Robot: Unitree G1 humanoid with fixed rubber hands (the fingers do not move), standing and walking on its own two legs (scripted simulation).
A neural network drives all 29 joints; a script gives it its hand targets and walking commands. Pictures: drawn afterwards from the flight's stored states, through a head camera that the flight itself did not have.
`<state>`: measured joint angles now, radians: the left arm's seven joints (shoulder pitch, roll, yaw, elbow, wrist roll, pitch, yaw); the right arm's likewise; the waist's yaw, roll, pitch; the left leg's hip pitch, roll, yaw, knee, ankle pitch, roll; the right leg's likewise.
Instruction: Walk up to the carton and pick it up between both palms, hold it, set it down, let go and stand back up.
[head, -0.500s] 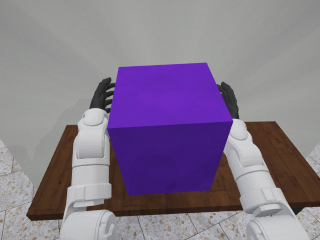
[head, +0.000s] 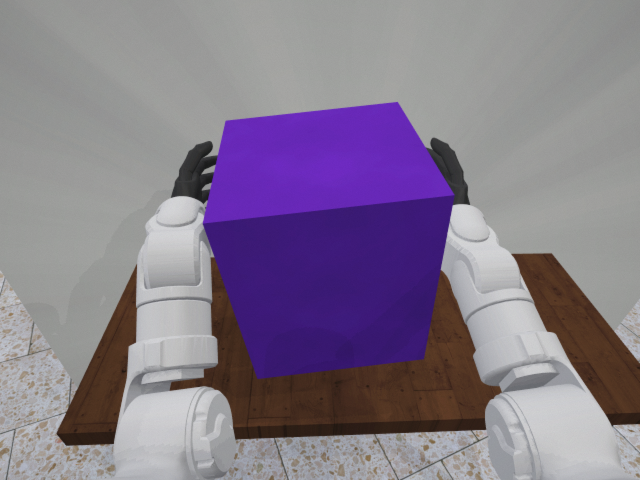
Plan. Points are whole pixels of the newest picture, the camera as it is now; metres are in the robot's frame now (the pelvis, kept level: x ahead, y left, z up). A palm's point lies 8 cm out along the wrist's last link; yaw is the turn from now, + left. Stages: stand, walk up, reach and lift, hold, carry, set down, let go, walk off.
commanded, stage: reach and lift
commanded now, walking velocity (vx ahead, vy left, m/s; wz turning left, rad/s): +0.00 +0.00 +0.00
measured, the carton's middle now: (326, 242) +0.37 -0.01 +0.18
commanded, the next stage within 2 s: hold in 0.62 s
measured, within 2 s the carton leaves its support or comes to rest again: neither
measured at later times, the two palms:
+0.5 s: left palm (193, 195) +0.38 +0.14 +0.24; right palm (457, 195) +0.37 -0.17 +0.24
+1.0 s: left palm (174, 183) +0.37 +0.15 +0.26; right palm (449, 168) +0.37 -0.15 +0.27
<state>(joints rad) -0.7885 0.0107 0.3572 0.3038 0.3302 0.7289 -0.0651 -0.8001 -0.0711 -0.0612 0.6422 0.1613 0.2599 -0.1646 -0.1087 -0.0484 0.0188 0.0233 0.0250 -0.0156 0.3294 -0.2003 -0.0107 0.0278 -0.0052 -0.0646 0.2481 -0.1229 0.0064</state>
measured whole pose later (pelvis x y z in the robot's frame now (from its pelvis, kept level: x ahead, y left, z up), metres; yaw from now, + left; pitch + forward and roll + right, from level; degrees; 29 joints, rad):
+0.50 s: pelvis +0.00 +0.00 +0.00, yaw +0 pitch -8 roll -1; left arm -0.82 0.01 0.33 0.30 0.30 0.77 -0.01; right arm -0.86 -0.11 -0.06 0.65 0.22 0.32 -0.16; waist -0.11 -0.01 0.00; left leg -0.01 0.02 -0.01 0.35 -0.21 -0.01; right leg 0.00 -0.01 -0.06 0.25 -0.12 0.01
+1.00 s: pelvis +0.00 +0.00 +0.00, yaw +0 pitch -8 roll -1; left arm -0.85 0.05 0.36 0.33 0.27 0.83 -0.03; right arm -0.94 -0.14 0.00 0.69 0.31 0.42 -0.21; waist -0.09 -0.01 -0.06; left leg 0.00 0.03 -0.02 0.35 -0.22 -0.01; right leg 0.01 0.00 -0.06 0.25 -0.13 0.00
